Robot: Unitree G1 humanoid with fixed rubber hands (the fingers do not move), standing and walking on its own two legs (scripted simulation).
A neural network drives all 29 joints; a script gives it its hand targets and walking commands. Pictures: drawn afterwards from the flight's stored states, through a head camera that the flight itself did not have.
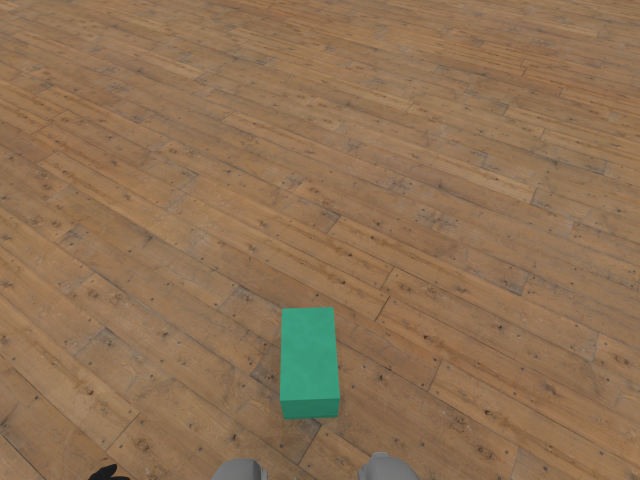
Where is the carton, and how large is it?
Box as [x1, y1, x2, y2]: [280, 307, 339, 418]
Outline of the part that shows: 332,307 282,309 280,403 284,418 337,416 339,391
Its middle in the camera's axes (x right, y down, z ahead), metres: -0.03 +0.37 +1.15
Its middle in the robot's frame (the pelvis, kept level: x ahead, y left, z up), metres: +0.53 +0.04 -0.65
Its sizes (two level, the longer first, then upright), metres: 0.268 0.155 0.167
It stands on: the floor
